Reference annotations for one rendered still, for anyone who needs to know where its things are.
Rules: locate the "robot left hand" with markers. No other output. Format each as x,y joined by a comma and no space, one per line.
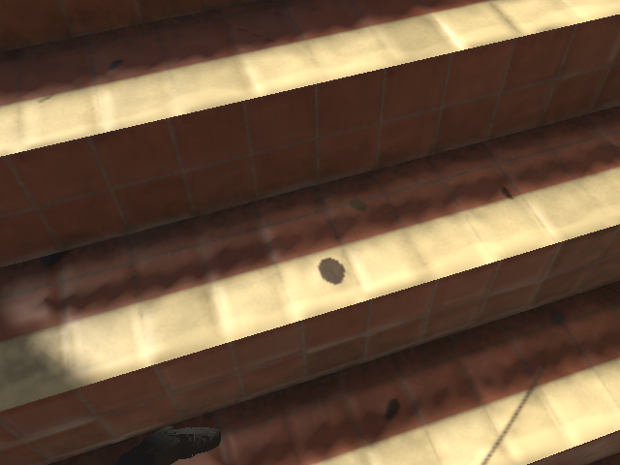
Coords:
167,445

